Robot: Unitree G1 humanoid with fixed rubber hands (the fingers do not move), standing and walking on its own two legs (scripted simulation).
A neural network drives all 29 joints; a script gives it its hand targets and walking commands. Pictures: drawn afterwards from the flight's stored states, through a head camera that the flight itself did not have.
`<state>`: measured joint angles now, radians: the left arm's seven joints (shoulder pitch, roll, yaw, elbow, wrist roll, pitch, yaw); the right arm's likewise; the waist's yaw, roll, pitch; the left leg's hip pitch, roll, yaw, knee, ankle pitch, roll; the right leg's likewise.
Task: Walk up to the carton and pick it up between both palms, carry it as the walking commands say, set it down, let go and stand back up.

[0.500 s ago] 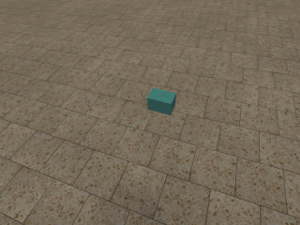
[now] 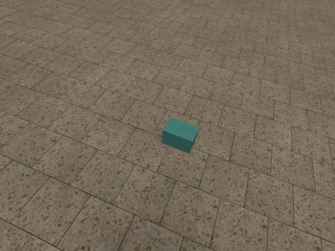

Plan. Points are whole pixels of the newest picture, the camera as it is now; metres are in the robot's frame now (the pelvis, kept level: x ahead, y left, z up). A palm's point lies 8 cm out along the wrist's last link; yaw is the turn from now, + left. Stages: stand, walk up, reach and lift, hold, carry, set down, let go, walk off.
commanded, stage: walk up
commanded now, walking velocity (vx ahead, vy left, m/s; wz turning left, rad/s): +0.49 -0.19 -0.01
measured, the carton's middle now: (180, 135) +1.02 -0.12 -0.70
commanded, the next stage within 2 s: none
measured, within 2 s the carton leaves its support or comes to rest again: neither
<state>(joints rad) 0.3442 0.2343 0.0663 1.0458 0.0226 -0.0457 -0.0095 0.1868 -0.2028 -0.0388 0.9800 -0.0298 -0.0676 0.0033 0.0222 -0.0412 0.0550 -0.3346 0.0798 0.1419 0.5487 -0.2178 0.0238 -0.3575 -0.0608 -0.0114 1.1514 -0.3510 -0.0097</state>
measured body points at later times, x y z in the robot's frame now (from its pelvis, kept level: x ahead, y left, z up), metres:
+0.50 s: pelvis +0.24 -0.09 -0.01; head +0.27 -0.11 +0.44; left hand +0.36 +0.16 -0.13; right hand +0.20 -0.33 -0.17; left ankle +0.11 +0.07 -0.65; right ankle +0.30 -0.20 -0.73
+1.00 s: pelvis +0.42 -0.03 +0.00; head +0.45 -0.01 +0.44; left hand +0.39 +0.21 -0.17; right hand +0.53 -0.28 -0.13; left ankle +0.49 +0.07 -0.73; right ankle +0.33 -0.18 -0.67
